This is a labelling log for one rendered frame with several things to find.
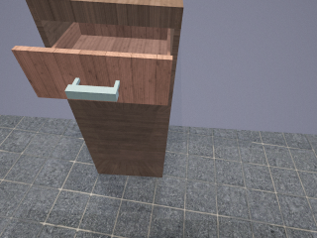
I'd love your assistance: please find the drawer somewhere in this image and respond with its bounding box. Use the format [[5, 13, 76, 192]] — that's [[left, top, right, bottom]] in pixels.
[[11, 22, 172, 106]]

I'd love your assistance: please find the cabinet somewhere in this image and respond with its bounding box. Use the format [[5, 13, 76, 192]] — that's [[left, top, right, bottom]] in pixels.
[[26, 0, 184, 178]]

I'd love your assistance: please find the handle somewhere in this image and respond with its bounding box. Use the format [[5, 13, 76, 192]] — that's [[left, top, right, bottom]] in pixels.
[[64, 77, 120, 102]]

